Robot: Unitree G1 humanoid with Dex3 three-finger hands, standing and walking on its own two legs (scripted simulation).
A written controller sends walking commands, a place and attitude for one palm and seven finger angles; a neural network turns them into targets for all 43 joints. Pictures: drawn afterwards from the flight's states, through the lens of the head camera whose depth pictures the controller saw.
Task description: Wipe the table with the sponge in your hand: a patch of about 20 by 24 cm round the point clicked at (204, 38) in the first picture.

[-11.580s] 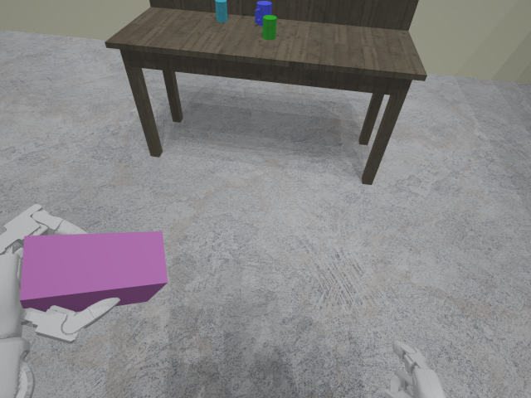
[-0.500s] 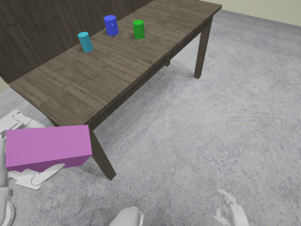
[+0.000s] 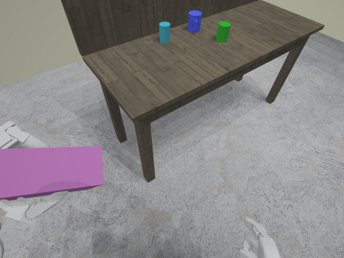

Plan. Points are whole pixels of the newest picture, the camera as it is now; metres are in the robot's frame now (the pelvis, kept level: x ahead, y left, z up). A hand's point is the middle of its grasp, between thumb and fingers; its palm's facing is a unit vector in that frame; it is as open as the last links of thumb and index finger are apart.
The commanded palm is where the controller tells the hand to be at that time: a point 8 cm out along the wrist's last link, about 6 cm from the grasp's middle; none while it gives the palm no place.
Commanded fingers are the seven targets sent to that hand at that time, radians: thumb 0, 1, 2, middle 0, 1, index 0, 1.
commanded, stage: turn to face it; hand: left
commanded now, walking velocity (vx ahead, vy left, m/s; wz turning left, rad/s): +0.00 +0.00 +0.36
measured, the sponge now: (67, 172) +0.22 +0.20 +0.16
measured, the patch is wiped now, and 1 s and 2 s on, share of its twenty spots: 0.00 0.00 0.00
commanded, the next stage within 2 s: take the last steps up to it in 0.30 s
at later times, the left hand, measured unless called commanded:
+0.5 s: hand out of the picture +0.07 +0.24 +0.18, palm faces +0.55 -0.74 -0.40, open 9.8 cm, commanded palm +0.01 +0.28 +0.18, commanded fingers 0.00 0.10 1.30 -1.20 -1.60 -1.20 -1.60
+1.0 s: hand out of the picture +0.10 +0.16 +0.17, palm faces +0.46 -0.77 -0.44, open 9.8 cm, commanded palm +0.03 +0.20 +0.18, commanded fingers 0.00 0.10 1.30 -1.20 -1.60 -1.20 -1.60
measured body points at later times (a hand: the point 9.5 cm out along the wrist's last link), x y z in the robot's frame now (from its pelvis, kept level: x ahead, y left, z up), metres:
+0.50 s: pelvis -0.10 -0.03 -0.01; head -0.07 -0.01 +0.44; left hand +0.04 +0.28 +0.20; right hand +0.12 -0.26 -0.08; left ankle -0.14 +0.09 -0.74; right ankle -0.03 -0.12 -0.74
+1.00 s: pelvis -0.09 -0.10 -0.01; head -0.06 -0.10 +0.44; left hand +0.07 +0.20 +0.19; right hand +0.10 -0.31 -0.11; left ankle -0.11 +0.02 -0.67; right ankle -0.08 -0.17 -0.74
